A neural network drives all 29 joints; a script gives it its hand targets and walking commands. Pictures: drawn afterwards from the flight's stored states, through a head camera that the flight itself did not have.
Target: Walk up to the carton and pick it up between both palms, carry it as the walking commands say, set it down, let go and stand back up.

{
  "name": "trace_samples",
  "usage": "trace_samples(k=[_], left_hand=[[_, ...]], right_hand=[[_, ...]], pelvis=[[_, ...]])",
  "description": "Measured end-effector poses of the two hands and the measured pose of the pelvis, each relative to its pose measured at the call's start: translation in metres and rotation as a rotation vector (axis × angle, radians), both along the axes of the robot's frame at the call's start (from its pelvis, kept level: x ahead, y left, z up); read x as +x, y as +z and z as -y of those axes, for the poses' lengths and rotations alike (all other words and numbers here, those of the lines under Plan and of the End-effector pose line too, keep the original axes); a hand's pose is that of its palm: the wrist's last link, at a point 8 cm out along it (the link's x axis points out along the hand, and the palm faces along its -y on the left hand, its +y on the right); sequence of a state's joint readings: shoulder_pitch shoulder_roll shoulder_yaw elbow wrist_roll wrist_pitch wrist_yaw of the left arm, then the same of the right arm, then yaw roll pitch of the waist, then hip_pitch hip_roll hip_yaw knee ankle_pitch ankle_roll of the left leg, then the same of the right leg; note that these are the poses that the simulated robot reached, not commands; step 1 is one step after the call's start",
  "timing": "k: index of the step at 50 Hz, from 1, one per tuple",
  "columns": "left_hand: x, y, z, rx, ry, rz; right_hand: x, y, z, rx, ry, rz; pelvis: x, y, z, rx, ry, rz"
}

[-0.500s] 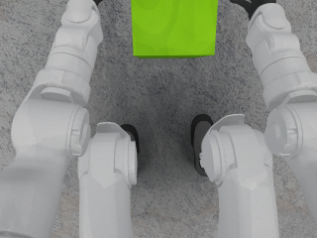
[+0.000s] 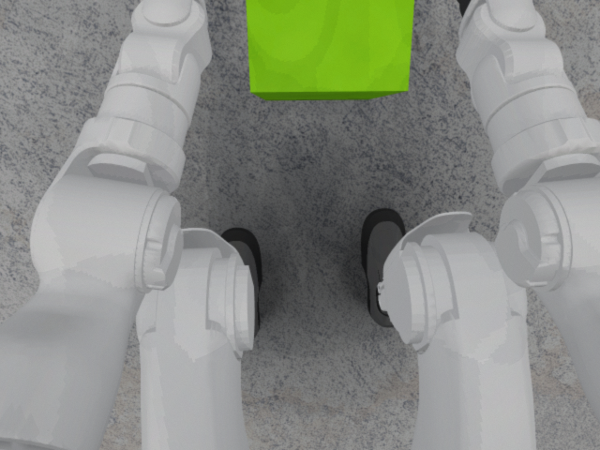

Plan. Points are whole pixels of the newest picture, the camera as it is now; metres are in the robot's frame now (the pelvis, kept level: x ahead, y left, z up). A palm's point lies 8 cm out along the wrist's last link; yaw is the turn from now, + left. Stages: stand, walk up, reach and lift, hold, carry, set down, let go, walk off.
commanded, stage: reach and lift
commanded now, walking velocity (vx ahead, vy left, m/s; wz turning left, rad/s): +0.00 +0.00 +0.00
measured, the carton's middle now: (322, 4) +0.54 -0.03 -0.27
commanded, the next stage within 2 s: none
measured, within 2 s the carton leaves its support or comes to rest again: leaves its support in 0.84 s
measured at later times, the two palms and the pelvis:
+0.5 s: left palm out of the picture +0.56 +0.09 -0.19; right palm out of the picture +0.54 -0.17 -0.18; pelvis +0.02 +0.00 -0.01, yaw +0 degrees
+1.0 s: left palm out of the picture +0.55 +0.09 -0.16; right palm out of the picture +0.53 -0.16 -0.16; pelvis +0.01 +0.00 +0.00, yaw +1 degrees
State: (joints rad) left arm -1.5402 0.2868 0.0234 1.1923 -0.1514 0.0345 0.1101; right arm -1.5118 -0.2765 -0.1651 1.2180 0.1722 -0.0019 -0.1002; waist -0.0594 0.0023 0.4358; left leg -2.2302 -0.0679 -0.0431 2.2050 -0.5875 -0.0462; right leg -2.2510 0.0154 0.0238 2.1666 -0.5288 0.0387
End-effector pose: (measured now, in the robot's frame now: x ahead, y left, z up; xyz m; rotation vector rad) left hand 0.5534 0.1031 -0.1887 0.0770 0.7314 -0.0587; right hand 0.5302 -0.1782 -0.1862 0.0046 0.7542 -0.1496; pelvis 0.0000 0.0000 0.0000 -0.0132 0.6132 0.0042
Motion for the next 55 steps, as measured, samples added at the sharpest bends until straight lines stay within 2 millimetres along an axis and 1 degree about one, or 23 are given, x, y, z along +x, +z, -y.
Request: trace_samples(k=[2, 7, 15, 25, 32, 40, 45, 55], left_hand=[[0.000, 0.000, 0.005, -0.004, -0.006, 0.003], [0.000, 0.000, 0.006, 0.006, -0.003, 0.006], [0.002, 0.002, 0.009, 0.000, -0.004, -0.016], [0.005, 0.003, 0.011, -0.023, -0.018, -0.046], [0.004, 0.003, 0.012, -0.025, -0.012, -0.052], [0.002, 0.004, 0.014, -0.019, 0.002, -0.055], [0.001, 0.011, 0.016, -0.016, 0.019, -0.039], [-0.001, 0.036, 0.015, -0.006, 0.069, 0.007]], right_hand=[[0.002, 0.000, -0.004, 0.002, 0.008, 0.001], [0.007, 0.001, -0.020, 0.015, 0.033, 0.001], [0.011, 0.003, -0.019, 0.001, 0.042, -0.018], [0.011, 0.006, -0.013, 0.004, 0.063, -0.056], [0.009, 0.006, -0.013, 0.013, 0.051, -0.059], [0.005, 0.006, -0.013, 0.012, 0.040, -0.059], [0.003, 0.012, -0.013, 0.007, 0.027, -0.043], [0.002, 0.035, -0.018, 0.009, -0.007, 0.005]], pelvis=[[0.000, 0.000, 0.000, 0.000, 0.000, 0.002], [0.001, 0.002, 0.000, 0.001, 0.001, 0.004], [0.004, -0.001, -0.001, 0.000, 0.008, 0.009], [0.015, -0.009, -0.003, -0.005, 0.012, -0.010], [0.020, -0.008, -0.004, -0.007, 0.014, -0.031], [0.020, -0.005, -0.004, -0.007, 0.018, -0.037], [0.019, -0.004, -0.003, -0.008, 0.019, -0.032], [0.010, -0.001, -0.001, -0.005, 0.019, -0.023]])
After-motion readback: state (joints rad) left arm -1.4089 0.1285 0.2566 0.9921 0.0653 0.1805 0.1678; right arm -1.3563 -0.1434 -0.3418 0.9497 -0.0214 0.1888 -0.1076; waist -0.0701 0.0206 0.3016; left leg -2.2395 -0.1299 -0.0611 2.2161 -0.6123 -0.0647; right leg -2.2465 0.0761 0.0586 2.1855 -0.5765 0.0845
